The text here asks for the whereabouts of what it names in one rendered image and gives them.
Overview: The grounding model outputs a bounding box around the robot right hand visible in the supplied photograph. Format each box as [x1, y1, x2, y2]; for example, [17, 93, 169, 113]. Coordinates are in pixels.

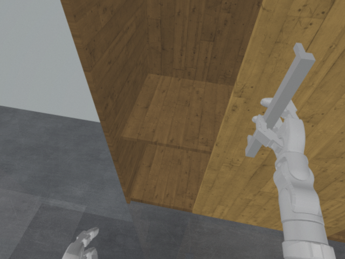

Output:
[252, 98, 306, 158]

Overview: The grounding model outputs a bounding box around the right robot forearm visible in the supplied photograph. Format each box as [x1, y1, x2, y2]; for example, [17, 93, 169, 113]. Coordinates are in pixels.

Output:
[273, 152, 336, 259]

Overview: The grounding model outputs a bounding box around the handle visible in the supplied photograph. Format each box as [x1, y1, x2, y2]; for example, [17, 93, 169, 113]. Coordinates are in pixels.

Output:
[245, 43, 316, 158]

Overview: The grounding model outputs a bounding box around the robot left hand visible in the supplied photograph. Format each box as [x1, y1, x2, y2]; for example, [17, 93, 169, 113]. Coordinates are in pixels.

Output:
[62, 227, 99, 259]

